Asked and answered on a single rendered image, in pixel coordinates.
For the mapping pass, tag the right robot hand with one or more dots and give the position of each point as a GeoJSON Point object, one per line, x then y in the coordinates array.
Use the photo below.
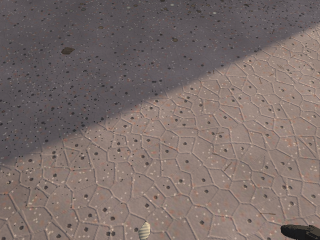
{"type": "Point", "coordinates": [301, 232]}

